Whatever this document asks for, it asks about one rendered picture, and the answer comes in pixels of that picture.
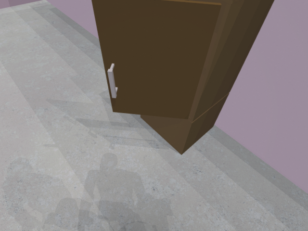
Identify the cupboard door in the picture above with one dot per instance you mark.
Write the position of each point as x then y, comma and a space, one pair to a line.
159, 48

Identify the handle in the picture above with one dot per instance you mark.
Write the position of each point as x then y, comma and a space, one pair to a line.
112, 81

